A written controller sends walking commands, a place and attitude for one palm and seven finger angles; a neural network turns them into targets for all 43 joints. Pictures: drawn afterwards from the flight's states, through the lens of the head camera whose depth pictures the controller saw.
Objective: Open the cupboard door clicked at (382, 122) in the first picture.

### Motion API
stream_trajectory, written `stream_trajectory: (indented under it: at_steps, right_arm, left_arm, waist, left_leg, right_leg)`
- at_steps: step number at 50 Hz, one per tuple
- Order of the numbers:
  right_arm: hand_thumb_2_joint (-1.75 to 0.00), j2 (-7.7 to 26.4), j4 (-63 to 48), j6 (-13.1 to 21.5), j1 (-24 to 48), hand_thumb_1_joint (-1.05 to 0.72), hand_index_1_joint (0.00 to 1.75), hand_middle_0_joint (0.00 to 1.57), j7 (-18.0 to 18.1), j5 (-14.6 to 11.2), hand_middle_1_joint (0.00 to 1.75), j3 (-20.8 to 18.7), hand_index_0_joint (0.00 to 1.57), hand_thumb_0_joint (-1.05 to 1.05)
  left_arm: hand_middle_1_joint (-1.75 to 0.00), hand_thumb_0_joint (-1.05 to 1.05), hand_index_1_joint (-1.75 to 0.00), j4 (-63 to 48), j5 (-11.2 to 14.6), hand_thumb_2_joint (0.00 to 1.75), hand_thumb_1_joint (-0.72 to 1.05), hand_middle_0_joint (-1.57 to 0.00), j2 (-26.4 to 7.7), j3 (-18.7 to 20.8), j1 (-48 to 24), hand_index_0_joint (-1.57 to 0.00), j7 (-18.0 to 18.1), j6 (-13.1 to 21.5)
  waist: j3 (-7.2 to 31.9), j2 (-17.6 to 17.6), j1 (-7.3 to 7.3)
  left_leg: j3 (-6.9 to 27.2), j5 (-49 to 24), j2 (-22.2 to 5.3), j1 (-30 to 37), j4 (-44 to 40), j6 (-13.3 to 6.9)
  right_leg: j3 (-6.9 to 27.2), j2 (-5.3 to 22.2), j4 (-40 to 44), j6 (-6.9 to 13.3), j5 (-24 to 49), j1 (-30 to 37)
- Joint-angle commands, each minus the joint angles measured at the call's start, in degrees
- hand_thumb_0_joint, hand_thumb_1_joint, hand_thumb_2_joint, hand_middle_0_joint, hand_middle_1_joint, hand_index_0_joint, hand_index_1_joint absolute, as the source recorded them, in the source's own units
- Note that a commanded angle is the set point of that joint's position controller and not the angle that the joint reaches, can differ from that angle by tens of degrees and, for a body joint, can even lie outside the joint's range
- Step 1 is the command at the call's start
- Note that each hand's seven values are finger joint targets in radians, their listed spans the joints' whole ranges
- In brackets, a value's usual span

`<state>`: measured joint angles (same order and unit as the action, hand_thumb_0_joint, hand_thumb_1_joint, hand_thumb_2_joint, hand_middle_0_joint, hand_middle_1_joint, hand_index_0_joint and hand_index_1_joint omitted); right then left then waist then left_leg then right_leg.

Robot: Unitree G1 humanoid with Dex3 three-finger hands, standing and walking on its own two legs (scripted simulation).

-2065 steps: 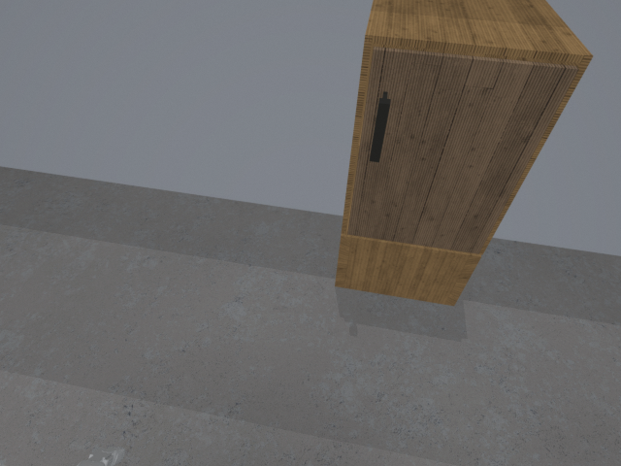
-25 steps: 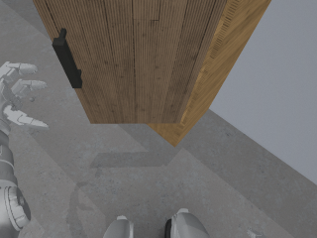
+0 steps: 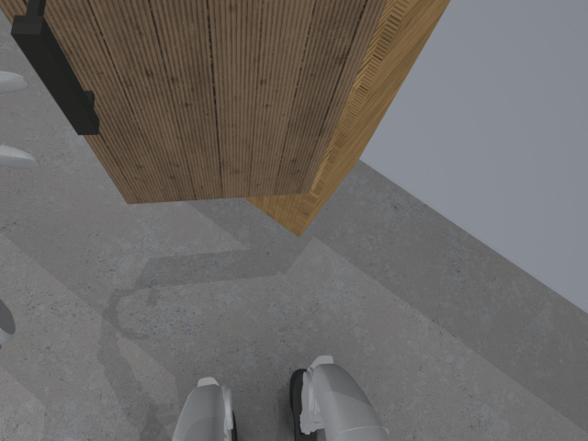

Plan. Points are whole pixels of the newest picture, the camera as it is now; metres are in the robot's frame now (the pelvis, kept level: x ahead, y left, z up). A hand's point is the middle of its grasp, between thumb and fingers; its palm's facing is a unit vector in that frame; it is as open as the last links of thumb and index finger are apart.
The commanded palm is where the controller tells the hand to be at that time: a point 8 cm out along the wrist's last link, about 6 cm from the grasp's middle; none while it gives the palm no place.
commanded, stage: move the hooked fingers beside the handle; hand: left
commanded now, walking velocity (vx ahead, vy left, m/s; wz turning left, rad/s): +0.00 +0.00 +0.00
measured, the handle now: (65, 70) +0.56 +0.24 +0.07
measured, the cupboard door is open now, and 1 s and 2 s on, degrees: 44 44 43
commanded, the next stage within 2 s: slide the fingers in behind the handle in 0.84 s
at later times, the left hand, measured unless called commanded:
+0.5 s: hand out of the picture +0.50 +0.30 +0.08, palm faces +0.03 -1.00 -0.02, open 14.0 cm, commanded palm +0.49 +0.34 +0.07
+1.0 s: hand (1, 105) +0.51 +0.30 +0.07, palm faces +0.03 -1.00 -0.02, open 14.0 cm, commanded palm +0.50 +0.33 +0.07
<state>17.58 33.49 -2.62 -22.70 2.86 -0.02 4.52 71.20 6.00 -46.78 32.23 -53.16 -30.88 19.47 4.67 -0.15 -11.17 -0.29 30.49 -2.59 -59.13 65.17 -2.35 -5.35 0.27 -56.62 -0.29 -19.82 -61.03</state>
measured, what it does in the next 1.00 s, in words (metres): stands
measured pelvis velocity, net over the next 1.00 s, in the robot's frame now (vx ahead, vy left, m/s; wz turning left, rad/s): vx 0.01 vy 0.00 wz -0.01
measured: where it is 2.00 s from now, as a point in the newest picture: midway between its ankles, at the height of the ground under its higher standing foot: outside the picture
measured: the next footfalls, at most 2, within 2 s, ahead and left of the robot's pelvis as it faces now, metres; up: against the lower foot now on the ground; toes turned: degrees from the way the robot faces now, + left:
none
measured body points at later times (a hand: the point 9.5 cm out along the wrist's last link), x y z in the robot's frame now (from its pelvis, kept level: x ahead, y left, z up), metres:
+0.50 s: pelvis +0.02 +0.00 +0.01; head +0.17 +0.05 +0.43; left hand +0.49 +0.36 +0.08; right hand +0.03 -0.27 -0.08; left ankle -0.01 +0.09 -0.65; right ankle +0.06 -0.13 -0.65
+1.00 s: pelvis +0.01 +0.00 +0.00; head +0.18 +0.04 +0.41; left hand +0.50 +0.35 +0.07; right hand +0.01 -0.28 -0.09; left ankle -0.01 +0.09 -0.65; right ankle +0.06 -0.13 -0.65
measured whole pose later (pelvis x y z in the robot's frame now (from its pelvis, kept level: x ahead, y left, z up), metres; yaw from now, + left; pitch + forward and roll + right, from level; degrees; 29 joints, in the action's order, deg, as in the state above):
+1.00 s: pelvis +0.01 +0.00 +0.00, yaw +0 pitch +26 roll -5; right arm 16.9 32.8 -4.9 -22.2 1.9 0.1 4.9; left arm 70.6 5.9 -47.6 32.4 -53.4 -30.6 19.6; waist 4.5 -0.2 -11.4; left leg 0.6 31.6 -3.3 -60.5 66.3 -2.0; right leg -6.0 -0.5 -57.0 0.0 -20.6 -62.0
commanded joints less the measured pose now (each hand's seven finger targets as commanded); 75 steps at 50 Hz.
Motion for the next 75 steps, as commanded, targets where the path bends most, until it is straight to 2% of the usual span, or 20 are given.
stream_trajectory:
  at_steps: [1,6,9,12,15,19,22,25,31,36,39,41,48,52,56,60,66,70,73,75]
  right_arm:
    - [-0.90,11.93,-2.45,0.10,-10.46,-0.90,0.30,0.20,0.49,0.51,0.30,-4.20,0.20,0.00]
    - [-0.90,11.84,-3.06,-1.05,-11.58,-0.90,0.30,0.20,-0.05,0.78,0.30,-4.24,0.20,0.00]
    - [-0.90,11.78,-3.42,-1.84,-11.81,-0.90,0.30,0.20,-0.47,0.74,0.30,-4.53,0.20,0.00]
    - [-0.90,11.70,-3.83,-2.02,-12.04,-0.90,0.30,0.20,-0.84,0.65,0.30,-5.20,0.20,0.00]
    - [-0.90,11.34,-3.60,-2.18,-11.83,-0.90,0.30,0.20,-1.36,0.68,0.30,-5.37,0.20,0.00]
    - [-0.90,10.98,-2.81,-2.66,-11.45,-0.90,0.30,0.20,-1.27,0.64,0.30,-5.33,0.20,0.00]
    - [-0.90,10.65,-2.50,-2.71,-11.42,-0.90,0.30,0.20,-1.22,0.64,0.30,-5.29,0.20,0.00]
    - [-0.90,10.71,-2.64,-2.54,-10.83,-0.90,0.30,0.20,-0.77,0.58,0.30,-5.01,0.20,0.00]
    - [-0.90,10.99,-2.93,-1.55,-10.16,-0.90,0.30,0.20,-0.45,0.87,0.30,-4.99,0.20,0.00]
    - [-0.90,10.93,-3.03,-1.57,-9.73,-0.90,0.30,0.20,-0.45,0.57,0.30,-4.47,0.20,0.00]
    - [-0.90,11.21,-3.44,-1.59,-9.61,-0.90,0.30,0.20,-0.28,0.40,0.30,-4.34,0.20,0.00]
    - [-0.90,11.22,-3.32,-1.62,-9.96,-0.90,0.30,0.20,-0.09,0.45,0.30,-4.25,0.20,0.00]
    - [-0.90,11.33,-2.60,-1.63,-10.23,-0.90,0.30,0.20,-0.13,0.41,0.30,-4.20,0.20,0.00]
    - [-0.90,11.03,-2.42,-1.76,-10.80,-0.90,0.30,0.20,-0.65,0.64,0.30,-4.45,0.20,0.00]
    - [-0.90,10.88,-2.89,-2.33,-10.87,-0.90,0.30,0.20,-0.95,0.56,0.30,-4.71,0.20,0.00]
    - [-0.90,10.45,-3.40,-2.28,-10.30,-0.90,0.30,0.20,-1.02,0.37,0.30,-4.54,0.20,0.00]
    - [-0.90,10.17,-2.95,-2.07,-10.39,-0.90,0.30,0.20,-1.17,0.79,0.30,-4.70,0.20,0.00]
    - [-0.90,10.14,-2.92,-1.93,-10.12,-0.90,0.30,0.20,-1.17,0.68,0.30,-4.78,0.20,0.00]
    - [-0.90,10.05,-2.54,-1.96,-9.79,-0.90,0.30,0.20,-0.94,0.52,0.30,-4.67,0.20,0.00]
    - [-0.90,9.98,-2.67,-1.73,-9.75,-0.90,0.30,0.20,-0.78,0.55,0.30,-4.67,0.20,0.00]
  left_arm:
    - [-1.20,0.00,-1.20,-12.11,1.16,0.30,-0.50,-0.30,-22.52,4.11,-24.58,-0.30,0.89,3.76]
    - [-1.20,0.00,-1.20,-11.39,-0.55,0.30,-0.50,-0.30,-22.56,3.79,-19.38,-0.30,0.77,2.73]
    - [-1.20,0.00,-1.20,-11.90,0.74,0.30,-0.50,-0.30,-21.00,4.02,-17.08,-0.30,0.14,1.89]
    - [-1.20,0.00,-1.20,-17.89,2.48,0.30,-0.50,-0.30,-20.70,5.26,-16.60,-0.30,-0.51,2.95]
    - [-1.20,0.00,-1.20,-20.33,3.28,0.30,-0.50,-0.30,-18.53,4.60,-15.98,-0.30,0.13,3.92]
    - [-1.20,0.00,-1.20,-16.90,2.61,0.30,-0.50,-0.30,-15.58,2.53,-16.05,-0.30,1.32,3.12]
    - [-1.20,0.00,-1.20,-16.89,1.94,0.30,-0.50,-0.30,-13.49,0.43,-16.43,-0.30,1.59,3.35]
    - [-1.20,0.00,-1.20,-12.91,2.03,0.30,-0.50,-0.30,-13.15,0.12,-17.06,-0.30,2.05,3.20]
    - [-1.20,0.00,-1.20,-14.67,0.91,0.30,-0.50,-0.30,-18.87,3.15,-19.43,-0.30,2.60,5.21]
    - [-1.20,0.00,-1.20,-13.38,1.00,0.30,-0.50,-0.30,-18.41,2.09,-20.00,-0.30,1.35,4.84]
    - [-1.20,0.00,-1.20,-10.78,1.22,0.30,-0.50,-0.30,-19.45,2.87,-18.07,-0.30,0.77,3.27]
    - [-1.20,0.00,-1.20,-12.76,1.10,0.30,-0.50,-0.30,-20.76,3.31,-20.13,-0.30,0.25,3.42]
    - [-1.20,0.00,-1.20,-12.44,1.77,0.30,-0.50,-0.30,-19.08,2.19,-22.19,-0.30,0.54,3.68]
    - [-1.20,0.00,-1.20,-15.52,1.44,0.30,-0.50,-0.30,-17.27,1.23,-20.31,-0.30,0.97,3.90]
    - [-1.20,0.00,-1.20,-16.96,2.04,0.30,-0.50,-0.30,-16.66,2.05,-17.70,-0.30,1.93,3.11]
    - [-1.20,0.00,-1.20,-17.13,2.53,0.30,-0.50,-0.30,-13.53,0.40,-18.70,-0.30,3.56,2.88]
    - [-1.20,0.00,-1.20,-17.09,1.22,0.30,-0.50,-0.30,-13.17,0.39,-18.46,-0.30,6.07,4.87]
    - [-1.20,0.00,-1.20,-16.56,2.19,0.30,-0.50,-0.30,-9.67,-1.57,-18.02,-0.30,5.44,5.42]
    - [-1.20,0.00,-1.20,-13.43,1.95,0.30,-0.50,-0.30,-9.13,-2.03,-18.65,-0.30,5.52,4.61]
    - [-1.20,0.00,-1.20,-14.95,1.75,0.30,-0.50,-0.30,-7.95,-3.26,-20.29,-0.30,5.90,4.98]
  waist:
    - [30.22,-13.91,0.68]
    - [31.01,-16.08,1.56]
    - [30.76,-13.91,1.28]
    - [35.58,-16.56,2.19]
    - [33.47,-17.30,2.06]
    - [27.32,-13.79,1.04]
    - [27.51,-16.54,1.03]
    - [23.21,-11.74,-0.10]
    - [29.14,-14.66,1.01]
    - [29.09,-15.34,0.80]
    - [27.70,-11.30,0.52]
    - [30.18,-14.27,0.99]
    - [29.06,-11.83,-0.53]
    - [32.78,-17.95,1.09]
    - [32.68,-15.10,1.41]
    - [27.82,-13.70,0.90]
    - [28.36,-12.57,0.91]
    - [27.98,-13.03,0.58]
    - [25.36,-9.64,0.11]
    - [25.38,-12.83,0.04]
  left_leg:
    - [4.52,-28.29,0.36,17.73,-8.41,1.77]
    - [4.85,-34.14,-0.16,20.89,-8.36,2.40]
    - [4.89,-35.80,-0.51,21.18,-8.30,2.24]
    - [5.28,-42.08,-0.79,26.37,-8.28,3.03]
    - [5.69,-43.79,-1.05,28.51,-8.55,3.55]
    - [5.14,-37.81,-0.72,24.87,-9.63,2.76]
    - [5.45,-39.97,-0.76,27.70,-9.68,3.56]
    - [4.74,-33.44,-0.26,21.94,-9.67,2.35]
    - [4.53,-33.37,0.03,21.66,-8.73,2.59]
    - [4.29,-32.89,0.04,20.69,-8.07,2.26]
    - [3.58,-28.31,0.36,16.10,-7.94,1.11]
    - [3.96,-30.69,0.31,17.89,-7.90,1.47]
    - [4.13,-26.45,0.21,16.18,-7.21,0.94]
    - [4.96,-33.40,-0.02,22.91,-7.60,2.42]
    - [4.87,-35.63,-0.32,23.02,-7.87,2.21]
    - [4.44,-30.61,0.08,20.21,-9.29,1.71]
    - [4.17,-29.71,0.16,20.46,-9.56,1.86]
    - [4.22,-30.30,0.23,21.69,-9.82,2.04]
    - [3.87,-25.00,0.45,17.90,-10.07,1.34]
    - [4.32,-26.56,0.52,19.85,-10.28,1.73]
  right_leg:
    - [2.72,-2.52,2.94,1.59,11.70,16.72]
    - [2.09,-2.71,2.67,1.65,13.28,15.50]
    - [1.83,-2.96,3.18,1.32,14.52,15.97]
    - [1.70,-3.21,3.21,1.51,16.83,16.45]
    - [1.12,-3.70,3.54,1.82,15.87,14.46]
    - [1.25,-3.60,4.88,1.36,13.73,14.70]
    - [1.06,-3.52,4.85,1.59,13.10,12.74]
    - [1.41,-3.47,4.93,1.66,12.52,14.15]
    - [2.22,-3.09,3.45,1.83,14.02,17.06]
    - [2.39,-3.00,3.13,1.65,14.37,16.80]
    - [2.84,-3.01,3.52,1.35,14.08,18.90]
    - [2.76,-2.92,2.81,1.57,15.32,18.90]
    - [2.75,-3.06,3.15,1.31,11.99,16.52]
    - [2.06,-3.02,2.72,1.72,13.09,14.45]
    - [1.85,-3.22,3.12,1.54,15.10,16.16]
    - [1.81,-3.30,3.98,1.65,13.24,16.26]
    - [2.14,-3.19,4.03,1.59,13.20,17.50]
    - [1.96,-3.13,4.23,1.77,12.84,16.70]
    - [2.32,-3.00,4.73,1.42,11.08,17.35]
    - [2.08,-2.86,4.43,1.77,10.90,15.58]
